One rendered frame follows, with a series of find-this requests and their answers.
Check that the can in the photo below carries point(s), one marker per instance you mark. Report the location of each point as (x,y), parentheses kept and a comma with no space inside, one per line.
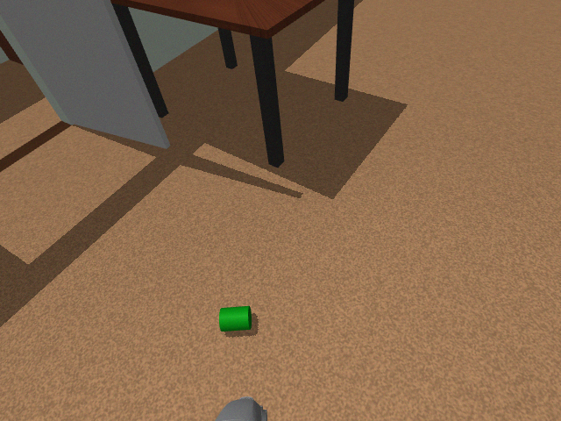
(235,318)

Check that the table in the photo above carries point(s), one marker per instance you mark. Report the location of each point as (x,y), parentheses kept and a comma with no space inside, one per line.
(261,19)

